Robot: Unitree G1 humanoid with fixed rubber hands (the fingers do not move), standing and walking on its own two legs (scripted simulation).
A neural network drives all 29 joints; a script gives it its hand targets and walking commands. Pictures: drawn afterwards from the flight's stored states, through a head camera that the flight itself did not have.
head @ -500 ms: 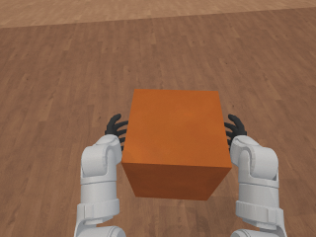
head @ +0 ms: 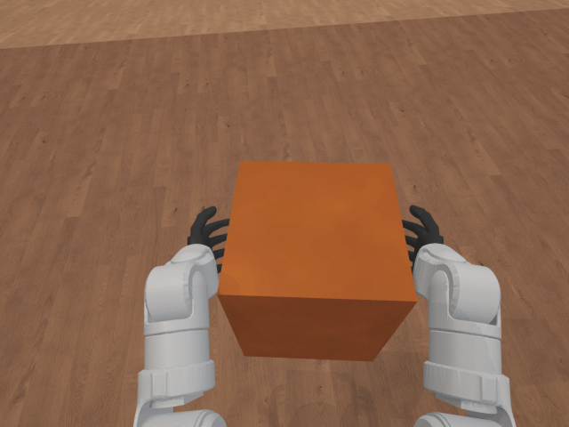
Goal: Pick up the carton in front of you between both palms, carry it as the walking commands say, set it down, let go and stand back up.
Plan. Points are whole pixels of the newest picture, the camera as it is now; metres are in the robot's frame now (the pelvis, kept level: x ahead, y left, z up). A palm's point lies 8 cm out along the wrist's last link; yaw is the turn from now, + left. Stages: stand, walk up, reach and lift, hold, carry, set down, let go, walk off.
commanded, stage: carry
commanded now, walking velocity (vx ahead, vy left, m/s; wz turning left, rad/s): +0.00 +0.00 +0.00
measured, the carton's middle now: (310, 268) +0.34 -0.01 +0.05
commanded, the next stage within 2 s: none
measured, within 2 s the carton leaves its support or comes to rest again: neither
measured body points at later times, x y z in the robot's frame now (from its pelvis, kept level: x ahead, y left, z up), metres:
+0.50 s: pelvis +0.00 +0.01 +0.00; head -0.01 +0.02 +0.45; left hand +0.34 +0.16 +0.10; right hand +0.33 -0.15 +0.11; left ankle +0.01 +0.13 -0.73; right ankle +0.00 -0.07 -0.74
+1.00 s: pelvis -0.01 +0.03 +0.00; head -0.02 +0.03 +0.45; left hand +0.33 +0.17 +0.10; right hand +0.32 -0.13 +0.10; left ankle +0.01 +0.13 -0.73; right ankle +0.00 -0.07 -0.74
